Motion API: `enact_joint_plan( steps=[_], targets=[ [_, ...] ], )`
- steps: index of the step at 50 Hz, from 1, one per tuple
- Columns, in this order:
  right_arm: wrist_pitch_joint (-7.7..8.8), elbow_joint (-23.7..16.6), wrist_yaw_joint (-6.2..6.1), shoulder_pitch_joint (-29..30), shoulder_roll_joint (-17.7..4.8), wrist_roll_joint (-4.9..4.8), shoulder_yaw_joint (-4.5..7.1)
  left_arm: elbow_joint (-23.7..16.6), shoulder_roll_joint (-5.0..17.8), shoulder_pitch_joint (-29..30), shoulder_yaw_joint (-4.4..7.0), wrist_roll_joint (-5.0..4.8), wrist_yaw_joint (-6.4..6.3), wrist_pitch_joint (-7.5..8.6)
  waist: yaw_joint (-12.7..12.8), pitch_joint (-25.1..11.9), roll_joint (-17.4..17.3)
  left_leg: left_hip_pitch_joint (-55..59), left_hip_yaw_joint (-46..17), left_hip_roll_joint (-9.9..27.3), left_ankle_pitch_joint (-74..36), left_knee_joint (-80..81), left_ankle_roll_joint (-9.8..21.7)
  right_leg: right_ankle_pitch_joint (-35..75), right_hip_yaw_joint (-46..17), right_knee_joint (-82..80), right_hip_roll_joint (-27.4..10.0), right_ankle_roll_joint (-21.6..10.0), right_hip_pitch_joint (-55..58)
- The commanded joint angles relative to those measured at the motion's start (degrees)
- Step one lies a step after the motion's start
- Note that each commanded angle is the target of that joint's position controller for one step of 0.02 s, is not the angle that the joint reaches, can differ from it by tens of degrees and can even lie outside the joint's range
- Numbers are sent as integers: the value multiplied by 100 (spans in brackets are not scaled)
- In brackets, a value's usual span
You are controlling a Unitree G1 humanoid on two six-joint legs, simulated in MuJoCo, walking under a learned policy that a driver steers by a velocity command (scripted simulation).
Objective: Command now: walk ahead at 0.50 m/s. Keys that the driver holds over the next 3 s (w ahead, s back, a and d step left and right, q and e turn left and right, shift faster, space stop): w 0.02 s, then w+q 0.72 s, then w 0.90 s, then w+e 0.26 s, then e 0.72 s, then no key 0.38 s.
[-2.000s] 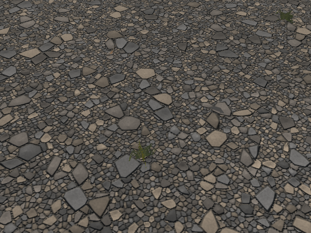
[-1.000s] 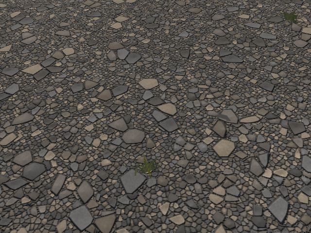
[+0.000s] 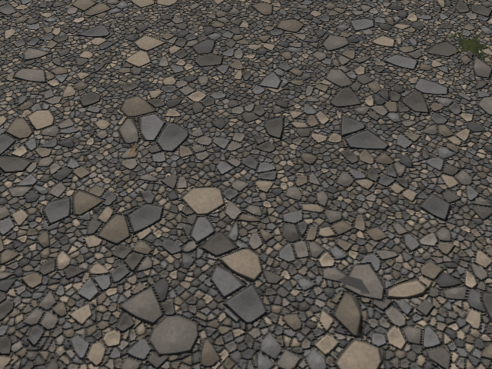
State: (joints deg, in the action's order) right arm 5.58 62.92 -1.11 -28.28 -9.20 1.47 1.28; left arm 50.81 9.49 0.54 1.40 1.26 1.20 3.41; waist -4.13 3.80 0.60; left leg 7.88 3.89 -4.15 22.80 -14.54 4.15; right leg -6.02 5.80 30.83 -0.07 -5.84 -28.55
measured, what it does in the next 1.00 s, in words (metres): walks ahead, turning left: right foot, then left foot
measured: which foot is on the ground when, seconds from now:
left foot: down 0.00-0.04, up 0.06-0.56, down 0.58-1.00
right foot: up 0.00-0.00, down 0.02-0.58, up 0.60-1.00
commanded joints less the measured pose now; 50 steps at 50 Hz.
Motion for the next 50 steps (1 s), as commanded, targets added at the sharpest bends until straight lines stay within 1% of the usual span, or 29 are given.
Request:
enact_joint_plan(
  steps=[1, 2, 3, 4, 5, 6, 7, 8, 9, 11, 13, 18, 22, 25, 26, 27, 28, 29, 30, 31, 32, 33, 34, 35, 36, 39, 44, 47, 50],
  targets=[
    [16, -206, -24, 62, -896, -45, 152, 392, 881, -2155, 334, 96, -145, 163, 1232, -988, -413, -838, -251, 1353, -5635, -2741, 392, -39, -235, -533, -4, -445, 2548],
    [24, -434, 34, -132, -459, -204, 40, 480, 1466, -2968, 486, 258, -206, 183, 1300, -1783, 425, -2472, 6, 819, -3018, -4717, 220, -563, -2224, -623, -1629, -884, 4218],
    [-5, -365, 58, -599, -453, -306, 106, 469, 1532, -2796, 536, 124, -124, 87, 1007, -2242, 1087, -3868, -293, -79, 682, -6302, 142, -673, -4481, -1371, -2568, -1514, 4803],
    [-58, -435, 25, -68, -816, -166, 203, 355, 1218, -2112, 465, -17, -84, 52, 790, -1341, 207, -4297, -724, 405, 179, -6414, 214, -1155, -3693, -1551, -2280, -1262, 3971],
    [-40, -560, 55, 373, -720, -127, 198, 265, 833, -1614, 356, -38, -61, 94, 682, -636, 18, -4289, -739, 609, -284, -6118, 205, -1059, -2918, -1834, -2060, -1052, 3072],
    [-66, -561, 70, 490, -572, -117, 197, 287, 575, -1421, 285, -2, -62, 146, 504, -209, -99, -4083, -729, 796, -531, -5750, 200, -707, -2294, -2062, -1788, -760, 2426],
    [-143, -578, 102, 511, -522, -17, 217, 387, 403, -1496, 226, -10, -105, 200, 374, -62, 33, -3858, -744, 904, -655, -5482, 159, -352, -1807, -2161, -1564, -547, 2046],
    [-229, -530, 150, 358, -392, 33, 206, 464, 338, -1591, 198, -12, -142, 242, 269, -48, 148, -3666, -714, 927, -741, -5371, 109, -144, -1444, -2227, -1423, -416, 1858],
    [-292, -556, 185, 363, -348, 46, 215, 523, 383, -1762, 203, -19, -159, 296, 242, -60, 178, -3654, -671, 912, -817, -5339, 81, 158, -1249, -2254, -1388, -386, 1819],
    [-383, -720, 235, 665, -328, 41, 233, 573, 571, -1953, 238, -43, -175, 366, 188, 4, 191, -4019, -593, 965, -1085, -5208, 32, 641, -834, -2313, -1352, -325, 1898],
    [-429, -915, 269, 1136, -358, 23, 238, 579, 629, -2116, 245, -26, -182, 382, 247, 87, 217, -4443, -511, 1017, -1498, -4940, -16, 944, -481, -2361, -1283, -240, 2024],
    [-395, -1350, 344, 2227, -287, -18, 157, 620, 618, -2448, 199, -34, -227, 381, 461, 233, 295, -4510, -57, 885, -2373, -3285, -65, 1857, 260, -2276, -1093, -43, 2342],
    [-383, -1647, 373, 2834, -306, 17, 116, 751, 759, -2862, 218, -20, -316, 321, 631, 274, 303, -4403, 382, 693, -2189, -2374, 139, 2687, 543, -2019, -1341, -45, 3135],
    [-390, -1632, 352, 2518, -473, 43, 196, 738, 950, -2771, 266, 10, -390, 241, 376, -23, 512, -3795, 628, 291, -1428, -2191, 479, 4808, 812, -1126, -1485, -2, 3612],
    [-392, -1548, 335, 2172, -562, 52, 245, 705, 1038, -2686, 295, 30, -404, 197, 204, -223, 589, -3425, 681, 110, -1109, -2167, 624, 5351, 873, -543, -1517, -22, 3673],
    [-377, -1410, 320, 1681, -685, 60, 314, 648, 1124, -2616, 326, 41, -393, 144, 7, -509, 604, -2893, 668, -56, -886, -2005, 769, 5377, 878, 294, -1541, -54, 3612],
    [-334, -1200, 288, 976, -861, 102, 415, 571, 1185, -2526, 348, 17, -352, 104, -328, -874, 436, -1897, 508, -157, -999, -1492, 942, 4634, 939, 1509, -1479, 24, 3144],
    [-314, -1090, 218, 338, -1358, 172, 588, 373, 1074, -2435, 324, -15, -304, 110, -626, -1357, -126, -618, -845, 810, -523, -1163, 1293, 2511, 959, 3303, -1246, 184, 1895],
    [-377, -1271, 207, 690, -1882, 75, 707, -90, 568, -2476, 263, -93, -174, 156, -96, -1695, -1487, 905, -4229, 2376, -781, -477, 2245, -2479, 410, 5449, 198, 549, -729],
    [-463, -1280, 176, 591, -1817, -30, 687, -271, 963, -1805, 302, -37, -130, 241, -301, -1501, -425, 692, -4252, 2362, -815, -61, 2243, -2084, -684, 5552, -8, 485, -1456],
    [-455, -1254, 126, 907, -1539, -57, 609, -390, 894, -1520, 269, -96, -105, 320, -107, -818, -192, 80, -3489, 2270, -1071, 17, 2007, -1545, -766, 5175, -320, 448, -1649],
    [-416, -1251, 120, 1135, -1228, -76, 531, -318, 902, -1635, 275, -99, -125, 350, 190, -359, 259, -714, -2934, 2005, -1831, 131, 1697, -1253, -740, 4525, -526, 461, -1293],
    [-353, -1273, 92, 1313, -1090, -101, 480, -324, 875, -1638, 280, 2, -142, 269, 395, -240, 319, -1181, -2471, 1672, -2414, 147, 1477, -1199, -776, 4095, -655, 532, -924],
    [-289, -1310, 70, 1415, -1016, -128, 439, -286, 802, -1809, 262, 111, -127, 140, 540, -286, 220, -1457, -2117, 1432, -2796, 178, 1376, -1161, -770, 3855, -692, 613, -578],
    [-220, -1306, 74, 1349, -1029, -154, 425, -311, 769, -1840, 261, 163, -102, 29, 586, -339, 125, -1567, -1976, 1311, -3132, 177, 1345, -1163, -738, 3673, -689, 686, -446],
    [-121, -1238, 98, 989, -1226, -164, 451, -483, 699, -1525, 234, 163, -37, -136, 550, -308, -82, -1639, -1639, 1079, -3655, 263, 1193, -707, -536, 3066, -686, 834, -644],
    [-116, -1094, 105, 269, -1126, -156, 377, -832, 739, -492, 196, 113, 21, -167, 121, -176, -363, -1009, -1495, 982, -4127, 312, 646, 384, -400, 1846, -634, 781, -1145],
    [-107, -1043, 68, 22, -1130, -122, 338, -1007, 722, 15, 145, 76, 47, -143, -56, -101, -417, -539, -1488, 1048, -4296, 265, 572, 626, -323, 1231, -502, 683, -1264],
    [-105, -975, 17, -169, -1148, -60, 300, -1195, 723, 473, 92, 44, 68, -86, -183, 27, -440, -117, -1530, 1205, -4547, 175, 629, 551, -210, 646, -314, 521, -1233]
  ],
)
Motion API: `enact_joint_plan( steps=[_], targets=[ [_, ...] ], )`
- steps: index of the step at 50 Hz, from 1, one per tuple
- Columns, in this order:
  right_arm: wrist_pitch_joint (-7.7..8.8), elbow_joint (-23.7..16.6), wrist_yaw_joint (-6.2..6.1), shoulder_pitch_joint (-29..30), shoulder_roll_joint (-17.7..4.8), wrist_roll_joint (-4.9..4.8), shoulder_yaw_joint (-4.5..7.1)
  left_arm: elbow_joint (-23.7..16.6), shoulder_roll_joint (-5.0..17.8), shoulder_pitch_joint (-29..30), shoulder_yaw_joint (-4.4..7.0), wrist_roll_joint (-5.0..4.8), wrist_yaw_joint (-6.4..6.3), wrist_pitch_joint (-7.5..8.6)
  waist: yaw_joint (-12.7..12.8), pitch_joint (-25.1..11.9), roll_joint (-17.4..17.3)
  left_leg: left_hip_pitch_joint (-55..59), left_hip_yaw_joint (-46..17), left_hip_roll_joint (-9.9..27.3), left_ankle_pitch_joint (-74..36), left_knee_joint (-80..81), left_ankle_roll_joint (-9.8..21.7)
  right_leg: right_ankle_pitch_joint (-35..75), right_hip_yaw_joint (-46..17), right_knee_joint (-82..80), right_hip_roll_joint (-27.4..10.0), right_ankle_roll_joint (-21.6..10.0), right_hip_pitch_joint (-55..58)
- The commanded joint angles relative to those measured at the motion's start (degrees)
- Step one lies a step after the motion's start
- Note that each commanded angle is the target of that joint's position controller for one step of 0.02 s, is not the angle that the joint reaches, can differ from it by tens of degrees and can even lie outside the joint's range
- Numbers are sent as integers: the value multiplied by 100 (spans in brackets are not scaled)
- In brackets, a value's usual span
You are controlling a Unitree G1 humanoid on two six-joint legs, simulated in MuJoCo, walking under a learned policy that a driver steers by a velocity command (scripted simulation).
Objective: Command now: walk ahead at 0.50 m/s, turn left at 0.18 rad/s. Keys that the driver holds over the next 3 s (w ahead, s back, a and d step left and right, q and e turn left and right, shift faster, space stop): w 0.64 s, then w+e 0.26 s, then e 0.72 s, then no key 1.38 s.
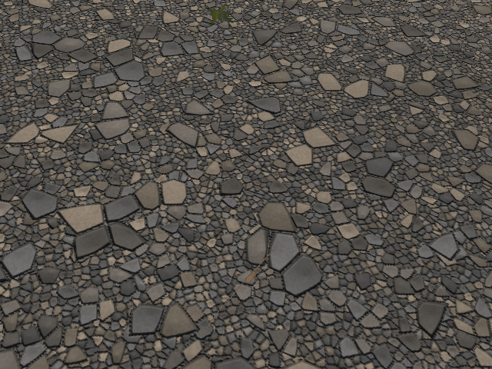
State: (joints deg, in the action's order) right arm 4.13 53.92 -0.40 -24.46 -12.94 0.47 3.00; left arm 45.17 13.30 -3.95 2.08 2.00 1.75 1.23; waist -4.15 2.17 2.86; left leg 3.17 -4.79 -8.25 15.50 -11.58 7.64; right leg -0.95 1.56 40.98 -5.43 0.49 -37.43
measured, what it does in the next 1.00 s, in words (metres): walks ahead: right foot, then left foot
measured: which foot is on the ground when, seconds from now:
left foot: down 0.00-0.12, up 0.14-0.64, down 0.66-1.00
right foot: up 0.00-0.10, down 0.12-0.66, up 0.68-1.00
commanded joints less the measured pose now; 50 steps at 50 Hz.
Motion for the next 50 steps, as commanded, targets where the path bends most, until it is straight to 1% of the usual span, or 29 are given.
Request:
enact_joint_plan(
  steps=[1, 4, 5, 6, 7, 8, 9, 10, 11, 12, 13, 16, 20, 24, 27, 30, 32, 33, 34, 35, 36, 37, 38, 39, 40, 44, 45, 47, 50],
  targets=[
    [43, -57, -71, -556, -805, 61, 123, -676, 363, 966, 17, -41, 17, 159, -157, 214, -690, 457, -675, 1688, -4005, -181, 293, -52, 225, -543, 286, -196, -234],
    [89, -76, -109, -212, -973, 97, 131, -477, 559, 127, 87, -71, -56, 230, 356, -59, -817, 377, -519, 1756, -5756, -893, 138, -671, 287, -976, 682, -538, 1134],
    [95, -60, -91, -144, -1025, 121, 138, -250, 700, -591, 154, -87, -121, 263, 666, -415, -786, 373, -449, 1668, -6173, -1670, 85, -798, 308, -1157, 852, -661, 1887],
    [104, -81, -67, -18, -1023, 78, 130, 6, 807, -1498, 213, -36, -194, 317, 1126, -867, -629, -174, -281, 1485, -5548, -2759, 23, -445, 116, -1499, 625, -828, 3133],
    [135, -273, -42, -90, -740, 34, 52, 145, 1260, -2428, 320, 102, -280, 335, 1356, -1625, 34, -1222, -39, 1090, -3387, -4445, -38, -859, -1314, -1449, -684, -1114, 4523],
    [98, -209, -7, -969, -329, -174, 11, 209, 1637, -2333, 429, 145, -208, 292, 804, -1986, 1325, -3122, 223, -38, 1439, -6311, -265, -742, -4090, -2094, -1998, -2025, 5536],
    [60, -175, -34, -550, -816, 56, 81, 148, 1131, -1833, 346, -87, -130, 230, 711, -1311, 240, -3598, -224, 383, 1111, -6592, -159, -1539, -4134, -2454, -1689, -1877, 4826],
    [67, -306, 8, -20, -782, 72, 85, 65, 761, -1275, 247, -131, -106, 234, 576, -503, -78, -3702, -176, 638, 589, -6341, -179, -1602, -3135, -2610, -1478, -1721, 3965],
    [69, -374, 43, 228, -667, 74, 54, 87, 550, -1085, 190, -87, -86, 269, 497, -165, -287, -3613, -95, 823, 338, -6053, -200, -1106, -2524, -2801, -1189, -1570, 3427],
    [20, -393, 79, 295, -611, 111, 50, 160, 475, -1111, 155, -80, -105, 311, 399, -47, -182, -3471, -38, 963, 243, -5803, -240, -673, -2042, -2905, -954, -1421, 3121],
    [-46, -380, 125, 197, -525, 153, 22, 267, 393, -1154, 117, -95, -122, 346, 276, -59, -10, -3233, 30, 1054, 167, -5603, -307, -395, -1672, -3038, -751, -1299, 2872],
    [-143, -424, 205, 315, -393, 189, -12, 499, 537, -1531, 146, -151, -106, 469, 214, -76, 85, -3363, 270, 1183, -44, -5247, -464, 236, -1210, -3245, -634, -1342, 2812],
    [-169, -777, 240, 1389, -360, 172, -67, 666, 599, -1880, 153, -170, -100, 469, 409, 200, 49, -4026, 549, 1428, -828, -4197, -672, 410, -790, -3516, -446, -1291, 2980],
    [-142, -1014, 256, 2194, -223, 122, -161, 804, 652, -2219, 155, -174, -106, 469, 638, 213, 103, -3766, 784, 1304, -1461, -2917, -713, 922, -479, -3414, -356, -1141, 3226],
    [-119, -1135, 235, 2570, -287, 104, -163, 902, 692, -2421, 154, -134, -136, 445, 743, 231, 131, -3662, 836, 1184, -1430, -2403, -616, 1243, -495, -3214, -531, -1126, 3681],
    [-71, -1178, 204, 2536, -409, 114, -116, 959, 784, -2353, 176, -92, -191, 405, 612, 213, 174, -3344, 826, 1047, -887, -2037, -395, 1921, -532, -2816, -755, -1056, 4089],
    [-2, -884, 138, 1624, -537, 152, -25, 969, 850, -2181, 190, -93, -211, 365, 174, -236, 115, -2157, 947, 728, -669, -1555, -181, 3094, -349, -1698, -632, -906, 4117],
    [71, -582, 79, 715, -735, 235, 65, 954, 739, -2210, 147, -123, -205, 352, -156, -768, -123, -822, 765, 860, -800, -1366, -11, 2697, -195, -583, -364, -795, 3541],
    [121, -483, -5, -190, -1256, 391, 199, 701, 379, -2282, 30, -250, -175, 369, -394, -1570, -882, 834, -953, 2355, -262, -1227, 379, 677, 73, 1240, 72, -609, 2055],
    [50, -449, 31, -263, -1621, 304, 306, 704, 134, -2866, 7, -324, -192, 338, -122, -2013, -1805, 1484, -3097, 3506, -157, -563, 915, -3063, 66, 2741, 927, -522, 590],
    [-4, -497, 62, 167, -1188, 123, 229, 773, 700, -2404, 163, -170, -232, 266, -37, -1309, -826, 797, -2719, 3172, 365, -440, 731, -2683, -491, 3066, 554, -605, 238],
    [15, -578, 76, 706, -819, 94, 123, 686, 597, -2061, 160, -169, -184, 287, 138, -559, -662, -56, -1860, 2929, 255, -197, 543, -2145, -538, 2888, 339, -613, 223],
    [56, -592, 90, 970, -580, 104, 63, 693, 464, -1937, 141, -172, -154, 273, 269, -263, -602, -593, -1252, 2654, -60, 62, 322, -1804, -515, 2613, 161, -597, 419],
    [97, -552, 64, 1028, -473, 87, 32, 723, 438, -1939, 157, -96, -121, 204, 379, -103, -721, -922, -796, 2453, -388, 201, 155, -1651, -482, 2450, 79, -546, 594],
    [137, -497, 38, 1029, -407, 71, 10, 770, 362, -2043, 150, -41, -73, 122, 491, -64, -793, -1128, -425, 2303, -650, 310, 50, -1529, -463, 2379, 31, -484, 764],
    [290, -327, 5, 671, -559, 12, 62, 606, 256, -1598, 179, -43, 30, -40, 556, 25, -662, -1022, 368, 2215, -1555, 470, -6, -925, -360, 2304, -29, -360, 272],
    [290, -290, -3, 574, -552, 18, 63, 541, 249, -1408, 182, -45, 43, -57, 528, 78, -653, -949, 521, 2195, -1663, 490, -19, -736, -340, 2218, -51, -333, 60],
    [277, -234, -36, 480, -489, 22, 33, 410, 220, -1103, 175, -38, 47, -64, 543, 229, -614, -931, 959, 2134, -3067, 299, -43, -451, -188, 1816, 6, -250, -74],
    [225, -200, -95, 487, -513, 4, 14, 222, 36, -638, 79, -45, 61, -38, 498, 241, -746, -1015, 1603, 1930, -4252, -84, -161, 11, 262, 586, 197, -231, 415]
  ],
)
Over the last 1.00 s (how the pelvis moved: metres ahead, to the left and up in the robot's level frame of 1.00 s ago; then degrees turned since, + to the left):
0.53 0.09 0.01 26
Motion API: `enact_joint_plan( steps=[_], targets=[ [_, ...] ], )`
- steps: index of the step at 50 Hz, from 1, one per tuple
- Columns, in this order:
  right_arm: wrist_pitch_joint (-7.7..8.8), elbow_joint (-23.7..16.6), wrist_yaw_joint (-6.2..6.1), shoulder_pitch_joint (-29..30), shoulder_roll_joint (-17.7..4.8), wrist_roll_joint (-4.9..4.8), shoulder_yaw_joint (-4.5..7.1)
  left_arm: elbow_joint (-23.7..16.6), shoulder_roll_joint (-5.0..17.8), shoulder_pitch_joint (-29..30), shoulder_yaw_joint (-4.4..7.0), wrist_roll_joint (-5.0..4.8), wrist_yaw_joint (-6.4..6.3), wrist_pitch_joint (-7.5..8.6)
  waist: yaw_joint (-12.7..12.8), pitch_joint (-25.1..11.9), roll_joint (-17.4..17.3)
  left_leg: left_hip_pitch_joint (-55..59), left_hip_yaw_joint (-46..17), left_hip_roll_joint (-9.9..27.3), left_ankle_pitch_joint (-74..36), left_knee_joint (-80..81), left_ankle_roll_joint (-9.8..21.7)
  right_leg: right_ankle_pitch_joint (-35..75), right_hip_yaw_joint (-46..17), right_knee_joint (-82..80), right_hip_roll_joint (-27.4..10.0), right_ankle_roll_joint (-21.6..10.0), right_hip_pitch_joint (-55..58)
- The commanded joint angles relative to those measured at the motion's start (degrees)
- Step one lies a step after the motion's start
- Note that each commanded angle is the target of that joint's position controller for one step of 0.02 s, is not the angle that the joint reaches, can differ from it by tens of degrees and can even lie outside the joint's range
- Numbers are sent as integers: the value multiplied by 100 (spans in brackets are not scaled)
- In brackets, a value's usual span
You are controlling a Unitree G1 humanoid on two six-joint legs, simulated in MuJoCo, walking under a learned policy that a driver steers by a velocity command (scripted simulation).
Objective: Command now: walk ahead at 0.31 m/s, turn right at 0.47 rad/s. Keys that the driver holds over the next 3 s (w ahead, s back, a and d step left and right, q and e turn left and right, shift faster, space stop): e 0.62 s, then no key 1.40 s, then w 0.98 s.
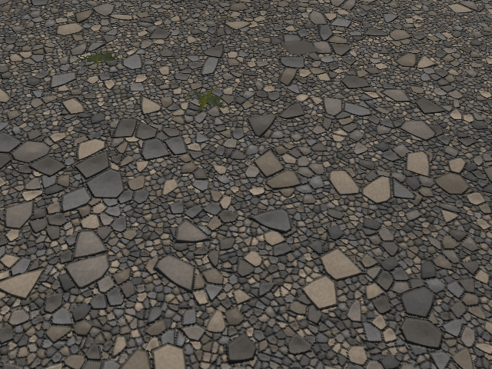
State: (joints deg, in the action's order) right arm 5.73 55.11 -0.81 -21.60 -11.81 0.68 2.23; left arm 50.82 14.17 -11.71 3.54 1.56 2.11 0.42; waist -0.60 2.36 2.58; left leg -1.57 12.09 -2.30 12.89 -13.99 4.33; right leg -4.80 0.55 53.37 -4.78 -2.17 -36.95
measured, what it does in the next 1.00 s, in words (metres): walks ahead, turning right: right foot, then left foot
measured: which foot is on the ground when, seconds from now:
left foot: down 0.00-0.16, up 0.18-0.72, down 0.74-1.00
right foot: up 0.00-0.16, down 0.18-0.74, up 0.76-1.00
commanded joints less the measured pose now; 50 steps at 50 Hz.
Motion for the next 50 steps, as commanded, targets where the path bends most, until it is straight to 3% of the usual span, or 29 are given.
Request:
enact_joint_plan(
  steps=[1, 4, 6, 8, 9, 10, 11, 12, 13, 14, 15, 16, 19, 26, 31, 34, 36, 37, 38, 39, 40, 41, 42, 43, 45, 48, 50],
  targets=[
    [46, -289, -79, 115, -663, -24, 95, -408, -96, 316, -98, 6, 37, 44, 62, 197, -751, -452, 13, 1341, -4152, 50, 158, 532, 499, -1009, 201, 1, 511],
    [-43, -204, -149, -62, -783, -21, 134, -501, -24, 368, -104, 63, 43, 47, 11, 14, -861, 57, 124, 1493, -4814, -528, 154, 329, 748, -1540, 436, -170, 824],
    [-119, -241, -212, 65, -904, -26, 194, -452, 147, -38, -39, 109, 18, 72, 195, -219, -961, 236, 129, 1612, -5541, -1296, 162, -245, 796, -1688, 659, -389, 1258],
    [-224, -337, -214, 243, -990, -42, 248, -271, 355, -815, 74, 148, -48, 179, 533, -697, -729, 165, 134, 1564, -4963, -2929, 71, -99, 697, -2437, 875, -660, 2116],
    [-245, -439, -178, 235, -1038, -77, 273, -228, 728, -1204, 190, 180, -122, 270, 786, -1028, -170, -615, 181, 1257, -3159, -4444, -186, 1818, -26, -2871, 346, -917, 3069],
    [-280, -674, -123, -310, -395, -10, 162, -309, 1407, -971, 355, 94, -179, 254, 143, -1424, 913, -2412, 17, 273, 2477, -6234, -444, 6210, -1887, -1982, -1320, -1654, 4473],
    [-375, -730, -104, -311, -556, 0, 156, -388, 1526, -1279, 424, -184, -177, 148, 470, -2294, 553, -3009, -1137, -6, 2499, -6956, -545, 5569, -3001, -2565, -1770, -2475, 4815],
    [-412, -775, -103, -3, -614, 20, 153, -538, 1283, -801, 387, -214, -229, 40, 373, -1699, 70, -3272, -1365, 315, 2041, -6945, -556, 3888, -2686, -2957, -1644, -2376, 4165],
    [-410, -850, -99, 400, -659, 38, 165, -616, 889, -358, 274, -213, -262, -36, 274, -891, -184, -3361, -1366, 476, 1623, -6515, -572, 2825, -2335, -3312, -1313, -2099, 3306],
    [-436, -898, -111, 598, -708, 85, 191, -613, 655, -170, 202, -186, -280, -76, 125, -461, -318, -3276, -1387, 575, 1372, -6048, -599, 2354, -2067, -3502, -971, -1790, 2774],
    [-522, -915, -113, 525, -720, 146, 202, -638, 559, -103, 179, -186, -300, -92, 21, -400, -237, -3010, -1397, 616, 1184, -5705, -628, 2074, -1812, -3610, -729, -1607, 2425],
    [-617, -894, -111, 437, -661, 170, 196, -642, 570, -90, 174, -137, -289, -81, -30, -484, -183, -2782, -1366, 562, 1062, -5531, -642, 1986, -1671, -3636, -575, -1484, 2243],
    [-736, -954, -100, 408, -533, 116, 165, -687, 846, -140, 256, -73, -238, -16, -66, -753, -81, -2675, -1374, 467, 875, -5088, -686, 1744, -1614, -3618, -352, -1310, 2211],
    [-826, -1318, -134, 1198, -704, 77, 190, -810, 992, -331, 332, -50, -247, -185, 269, -576, 361, -3049, -1578, 367, 784, -3990, -772, -1247, -2468, -3971, -217, -1064, 2420],
    [-727, -1440, -170, 1249, -721, -10, 149, -882, 1031, -322, 370, 2, -207, -224, 312, -576, 442, -2551, -1615, 103, 1057, -3200, -595, -1010, -2890, -3822, -204, -1029, 2475],
    [-662, -1379, -190, 808, -734, -79, 125, -909, 955, -173, 343, 4, -176, -256, 172, -672, 540, -1745, -1478, -57, 1142, -2331, -392, -434, -2953, -3683, -170, -902, 2328],
    [-606, -1266, -222, 336, -711, -55, 111, -896, 887, -69, 309, -82, -198, -291, -96, -621, 420, -804, -1372, -83, 430, -847, -210, -670, -2825, -3467, 76, -573, 1912],
    [-577, -1309, -261, 433, -1000, 22, 165, -912, 675, -192, 245, -127, -231, -280, 23, -488, -152, -518, -2055, 546, 592, -102, -48, -1511, -2485, -3004, 464, -251, 1490],
    [-583, -1541, -267, 744, -1497, 115, 241, -983, 384, -427, 169, -191, -252, -252, 197, -548, -1342, -303, -3777, 2053, 879, 412, 454, -2280, -1402, -1707, 1314, 72, 809],
    [-593, -1565, -206, 1012, -1569, 174, 271, -972, 846, -187, 285, 2, -287, -216, 100, -140, -1282, -1284, -4126, 2490, -97, 350, 978, -2682, -854, -607, 1514, 147, 703],
    [-562, -1562, -171, 1101, -1208, 128, 180, -918, 907, -210, 310, 46, -267, -206, 253, -109, -830, -1563, -3724, 2216, -682, 202, 1011, -2398, -1079, 40, 1292, 164, 1069],
    [-534, -1561, -135, 1382, -972, 68, 112, -792, 843, -381, 302, 12, -232, -222, 447, -65, -703, -1619, -3080, 1785, -1060, 59, 807, -2039, -1052, 350, 1268, 190, 1208],
    [-521, -1597, -117, 1495, -919, 60, 94, -705, 801, -511, 287, 0, -211, -254, 480, -156, -864, -1431, -2641, 1464, -1429, -64, 635, -1841, -990, 580, 1286, 244, 1240],
    [-509, -1595, -127, 1454, -893, 52, 79, -640, 761, -577, 267, 1, -186, -285, 429, -210, -1069, -1191, -2414, 1329, -1949, -181, 615, -1817, -930, 728, 1295, 301, 1169],
    [-496, -1492, -116, 1145, -851, 42, 56, -630, 652, -405, 199, -36, -180, -321, 246, -295, -1040, -707, -2214, 1261, -2664, -390, 642, -1893, -843, 413, 1219, 431, 1115],
    [-486, -1285, -117, 777, -918, 29, 57, -628, 448, -66, 54, -92, -220, -358, 4, -405, -1129, -126, -2202, 1282, -2980, -617, 645, -2047, -595, -819, 967, 533, 1404],
    [-529, -1183, -91, 656, -1028, 57, 86, -578, 431, 34, -6, -151, -263, -372, -115, -441, -1313, -114, -2249, 1271, -3095, -727, 649, -2218, -265, -1613, 890, 479, 1889]
  ],
)
Over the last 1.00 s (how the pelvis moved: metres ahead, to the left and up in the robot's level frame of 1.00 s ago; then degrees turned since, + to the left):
0.53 0.03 0.01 -7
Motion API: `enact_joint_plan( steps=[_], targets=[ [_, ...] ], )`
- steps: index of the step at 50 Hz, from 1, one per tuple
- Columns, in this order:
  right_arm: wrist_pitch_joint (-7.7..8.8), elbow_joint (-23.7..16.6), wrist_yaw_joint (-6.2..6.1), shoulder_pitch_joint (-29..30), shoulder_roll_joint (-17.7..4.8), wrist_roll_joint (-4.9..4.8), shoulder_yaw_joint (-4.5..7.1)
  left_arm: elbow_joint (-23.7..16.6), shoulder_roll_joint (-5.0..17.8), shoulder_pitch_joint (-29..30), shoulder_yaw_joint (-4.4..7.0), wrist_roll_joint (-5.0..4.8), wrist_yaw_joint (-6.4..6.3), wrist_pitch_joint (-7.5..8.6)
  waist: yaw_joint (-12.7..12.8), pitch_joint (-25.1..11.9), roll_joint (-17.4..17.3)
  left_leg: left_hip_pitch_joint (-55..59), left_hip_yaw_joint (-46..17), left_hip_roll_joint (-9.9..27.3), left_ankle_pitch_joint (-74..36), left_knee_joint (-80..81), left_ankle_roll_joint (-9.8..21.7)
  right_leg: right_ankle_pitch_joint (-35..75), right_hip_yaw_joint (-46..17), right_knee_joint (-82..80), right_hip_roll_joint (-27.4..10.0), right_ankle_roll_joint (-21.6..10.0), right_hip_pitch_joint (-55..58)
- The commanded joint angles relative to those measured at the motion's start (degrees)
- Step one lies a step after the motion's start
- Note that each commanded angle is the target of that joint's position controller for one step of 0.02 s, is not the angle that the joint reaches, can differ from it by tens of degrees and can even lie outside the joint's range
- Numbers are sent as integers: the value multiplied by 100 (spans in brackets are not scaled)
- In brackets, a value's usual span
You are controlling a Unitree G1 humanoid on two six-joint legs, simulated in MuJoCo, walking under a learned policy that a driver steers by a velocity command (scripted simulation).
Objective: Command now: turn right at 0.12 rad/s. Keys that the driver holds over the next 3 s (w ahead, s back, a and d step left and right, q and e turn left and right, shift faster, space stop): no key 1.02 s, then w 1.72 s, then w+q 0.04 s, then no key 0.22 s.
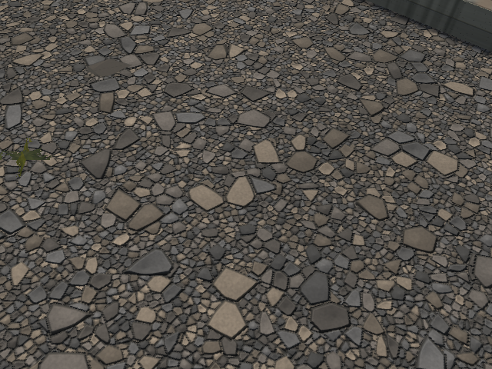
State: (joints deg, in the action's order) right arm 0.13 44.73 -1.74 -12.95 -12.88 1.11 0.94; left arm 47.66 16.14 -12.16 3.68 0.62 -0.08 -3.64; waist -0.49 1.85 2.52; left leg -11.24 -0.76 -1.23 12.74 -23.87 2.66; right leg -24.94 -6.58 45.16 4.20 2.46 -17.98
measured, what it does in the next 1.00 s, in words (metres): steps on the spot: right foot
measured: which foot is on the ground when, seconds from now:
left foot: down 0.00-1.00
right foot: up 0.00-0.08, down 0.10-1.00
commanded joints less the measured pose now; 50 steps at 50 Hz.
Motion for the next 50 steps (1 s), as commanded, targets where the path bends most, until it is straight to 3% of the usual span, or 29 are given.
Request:
enact_joint_plan(
  steps=[1, 3, 4, 5, 6, 7, 8, 10, 17, 31, 50],
  targets=[
    [4, -85, 16, -264, -971, 24, 234, -221, 262, 72, -30, -94, -72, 40, -143, -373, -1371, 868, -1026, 1167, -3230, 196, 815, -98, 532, -1168, -7, -30, 150],
    [-36, 16, 25, -207, -1004, -16, 253, -43, 233, -172, -67, -110, -125, 94, 52, -357, -1218, 759, -1009, 1096, -3382, -9, 634, 995, 599, -2501, -74, -156, 755],
    [-24, 50, 23, -209, -962, -34, 246, 39, 294, -255, -74, -64, -159, 150, 99, -400, -1058, 477, -1036, 1084, -3126, -46, 433, 1794, 361, -3064, -269, -234, 1299],
    [27, 21, 46, -256, -830, -49, 206, 59, 509, -244, -55, 23, -200, 222, 20, -595, -740, 62, -999, 1005, -2457, -46, 203, 2251, -120, -3017, -715, -332, 1915],
    [73, -29, 83, -367, -675, -91, 174, 83, 838, -37, -11, 53, -207, 260, -257, -525, -16, -237, -635, 598, -1448, 87, 49, 3396, -555, -2516, -1195, -563, 1923],
    [41, 139, 64, -272, -581, -86, 132, 146, 510, 149, -99, -17, -157, 286, -150, -456, 159, 174, -470, 425, -539, 406, -15, 3233, -495, -2459, -1265, -731, 1406],
    [7, 219, 43, -96, -675, -49, 159, 162, 356, 241, -148, -19, -133, 318, -62, -195, 139, 220, -487, 395, -567, 430, -49, 2762, -423, -2523, -1099, -654, 1216],
    [-24, 326, 61, 22, -775, -37, 198, 360, 377, 91, -176, -3, -167, 347, 21, -92, 223, 414, -504, 466, -960, 367, -12, 2342, -337, -2675, -928, -545, 1007],
    [-50, 909, 63, -144, -625, -41, 143, 815, 362, 34, -233, -16, -204, 381, -28, 149, -75, 393, -517, 504, -700, 533, -94, 1685, -356, -2916, -891, -574, 804],
    [-41, 1645, 24, -314, -483, -47, 21, 1403, 190, -252, -341, -22, -213, 411, -22, 165, -232, 338, -528, 556, -550, 536, -113, 1445, -296, -2987, -812, -609, 685],
    [-25, 2020, -34, -534, -225, -54, -69, 1735, -107, -707, -407, -17, -246, 421, 5, 206, -265, 211, -524, 568, -648, 442, -81, 1745, -179, -2798, -764, -591, 706]
  ],
)
Over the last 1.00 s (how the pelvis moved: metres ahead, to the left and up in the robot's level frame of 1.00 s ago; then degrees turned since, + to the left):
0.14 0.04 0.00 -27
